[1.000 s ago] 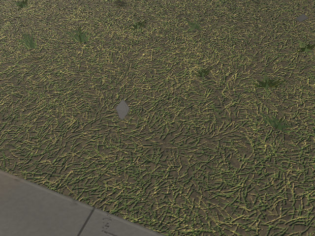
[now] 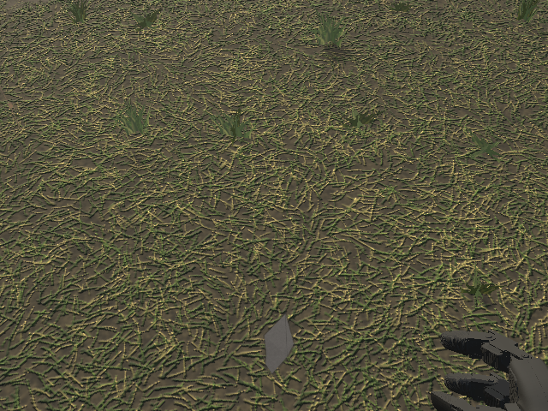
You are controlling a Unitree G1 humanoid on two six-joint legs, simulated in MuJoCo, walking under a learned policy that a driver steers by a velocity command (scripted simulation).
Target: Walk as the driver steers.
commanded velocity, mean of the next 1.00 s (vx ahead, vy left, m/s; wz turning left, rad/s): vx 0.50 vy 0.00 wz -0.01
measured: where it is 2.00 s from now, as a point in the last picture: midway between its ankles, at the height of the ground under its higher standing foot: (366, 205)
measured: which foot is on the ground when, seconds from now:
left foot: down 0.00-0.54, up 0.56-1.00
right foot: down 0.00-0.00, up 0.02-0.50, down 0.52-1.00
